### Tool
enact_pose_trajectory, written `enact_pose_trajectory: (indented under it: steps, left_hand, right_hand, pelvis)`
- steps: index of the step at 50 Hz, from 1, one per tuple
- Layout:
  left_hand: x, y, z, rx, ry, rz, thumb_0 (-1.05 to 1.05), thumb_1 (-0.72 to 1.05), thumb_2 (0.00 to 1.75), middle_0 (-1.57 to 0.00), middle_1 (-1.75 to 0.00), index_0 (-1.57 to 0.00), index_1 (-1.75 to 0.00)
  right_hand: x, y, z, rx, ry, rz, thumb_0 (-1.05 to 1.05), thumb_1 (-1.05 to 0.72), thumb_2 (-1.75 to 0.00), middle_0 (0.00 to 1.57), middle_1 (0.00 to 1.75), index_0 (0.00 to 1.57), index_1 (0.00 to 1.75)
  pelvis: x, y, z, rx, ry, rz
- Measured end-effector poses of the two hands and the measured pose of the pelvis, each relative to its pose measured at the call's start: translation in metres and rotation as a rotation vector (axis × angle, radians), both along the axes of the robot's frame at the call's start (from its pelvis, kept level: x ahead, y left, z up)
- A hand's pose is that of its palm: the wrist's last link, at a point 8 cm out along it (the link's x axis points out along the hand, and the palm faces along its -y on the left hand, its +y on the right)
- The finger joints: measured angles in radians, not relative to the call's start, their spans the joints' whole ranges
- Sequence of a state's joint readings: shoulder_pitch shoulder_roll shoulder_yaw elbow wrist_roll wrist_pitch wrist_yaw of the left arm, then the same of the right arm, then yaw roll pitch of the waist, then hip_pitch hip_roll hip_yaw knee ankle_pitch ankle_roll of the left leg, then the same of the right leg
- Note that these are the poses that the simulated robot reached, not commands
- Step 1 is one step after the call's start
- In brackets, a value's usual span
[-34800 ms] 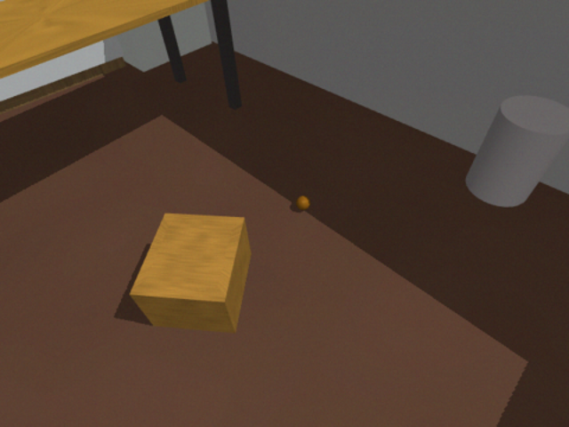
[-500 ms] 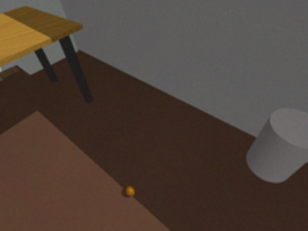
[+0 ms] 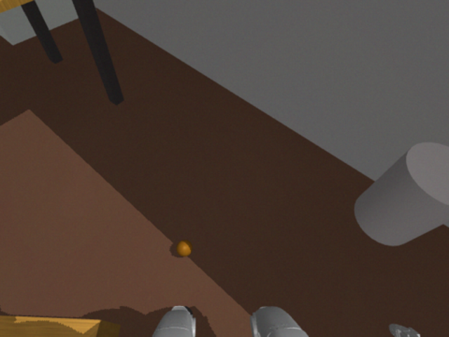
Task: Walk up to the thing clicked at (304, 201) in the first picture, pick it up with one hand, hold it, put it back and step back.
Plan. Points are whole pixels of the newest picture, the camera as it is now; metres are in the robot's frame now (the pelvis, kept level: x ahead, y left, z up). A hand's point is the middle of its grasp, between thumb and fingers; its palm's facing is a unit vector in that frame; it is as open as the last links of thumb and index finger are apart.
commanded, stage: walk up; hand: left
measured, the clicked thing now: (184, 248) +0.47 +0.16 -0.72
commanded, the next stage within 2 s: none
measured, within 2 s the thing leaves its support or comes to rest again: neither
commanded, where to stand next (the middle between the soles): +0.07 -0.05 m, yaw -5 degrees
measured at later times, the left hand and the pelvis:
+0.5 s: hand out of the picture -0.01 +0.19 -0.13, palm faces -0.08 -0.90 -0.43, open 7.3 cm; pelvis -0.07 -0.08 +0.00, yaw -5 degrees
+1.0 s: hand out of the picture +0.02 +0.26 -0.16, palm faces +0.02 -0.93 -0.37, open 7.4 cm; pelvis -0.02 -0.01 +0.00, yaw +2 degrees
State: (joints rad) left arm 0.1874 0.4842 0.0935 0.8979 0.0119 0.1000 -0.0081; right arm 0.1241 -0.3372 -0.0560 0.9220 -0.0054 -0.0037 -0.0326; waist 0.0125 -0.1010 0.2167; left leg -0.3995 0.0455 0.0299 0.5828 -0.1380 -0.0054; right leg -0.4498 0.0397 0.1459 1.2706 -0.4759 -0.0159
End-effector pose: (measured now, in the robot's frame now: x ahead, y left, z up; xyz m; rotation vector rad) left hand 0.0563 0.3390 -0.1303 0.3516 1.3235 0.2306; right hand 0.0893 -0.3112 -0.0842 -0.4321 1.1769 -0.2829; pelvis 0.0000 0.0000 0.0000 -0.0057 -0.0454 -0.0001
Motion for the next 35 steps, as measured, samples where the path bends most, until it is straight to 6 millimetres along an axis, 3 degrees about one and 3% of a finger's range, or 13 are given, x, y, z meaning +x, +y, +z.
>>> enact_pose_trajectory:
  steps: [8, 14, 18, 23, 28, 31, 35]
  left_hand:
    - [-0.004, -0.029, -0.012, -0.043, -0.002, -0.064, 0.01, 0.91, 0.90, -0.20, -0.30, -0.20, -0.30]
    - [-0.016, -0.062, -0.011, -0.022, -0.038, -0.116, 0.01, 0.91, 0.90, -0.20, -0.30, -0.21, -0.30]
    - [-0.045, -0.087, 0.003, 0.004, -0.048, -0.106, 0.01, 0.91, 0.90, -0.20, -0.30, -0.21, -0.30]
    - [-0.070, -0.110, 0.035, 0.035, -0.044, -0.081, 0.01, 0.91, 0.90, -0.20, -0.30, -0.21, -0.30]
    - [-0.075, -0.109, 0.063, 0.083, -0.149, -0.055, 0.01, 0.90, 0.90, -0.20, -0.30, -0.21, -0.30]
    - [-0.081, -0.100, 0.075, 0.118, -0.193, -0.025, 0.01, 0.90, 0.90, -0.21, -0.30, -0.21, -0.30]
    - [-0.092, -0.084, 0.080, 0.131, -0.184, -0.005, 0.01, 0.90, 0.90, -0.20, -0.30, -0.21, -0.30]
  right_hand:
    - [-0.011, -0.036, 0.007, -0.074, -0.102, -0.009, 0.00, -0.90, -0.90, 0.21, 0.30, 0.21, 0.30]
    - [-0.043, -0.087, -0.014, -0.089, -0.129, -0.016, 0.00, -0.90, -0.90, 0.21, 0.30, 0.21, 0.30]
    - [-0.071, -0.111, -0.031, -0.058, -0.087, -0.051, 0.00, -0.90, -0.90, 0.21, 0.30, 0.20, 0.30]
    - [-0.108, -0.115, -0.034, 0.031, -0.007, -0.082, 0.01, -0.90, -0.90, 0.21, 0.30, 0.20, 0.30]
    - [-0.140, -0.106, -0.037, 0.116, 0.098, -0.046, 0.01, -0.90, -0.90, 0.21, 0.30, 0.20, 0.30]
    - [-0.139, -0.100, -0.038, 0.145, 0.127, -0.018, 0.01, -0.90, -0.90, 0.21, 0.30, 0.20, 0.30]
    - [-0.114, -0.087, -0.034, 0.171, 0.099, 0.030, 0.01, -0.90, -0.90, 0.21, 0.30, 0.20, 0.30]
  pelvis:
    - [-0.016, -0.016, -0.012, 0.026, 0.001, -0.071]
    - [-0.048, -0.047, -0.031, 0.028, 0.002, -0.118]
    - [-0.068, -0.071, -0.030, 0.030, -0.003, -0.087]
    - [-0.074, -0.081, -0.007, 0.053, 0.035, -0.098]
    - [-0.063, -0.088, 0.005, 0.039, 0.039, -0.043]
    - [-0.057, -0.087, 0.009, 0.032, 0.019, -0.012]
    - [-0.054, -0.079, 0.011, 0.020, -0.005, 0.013]
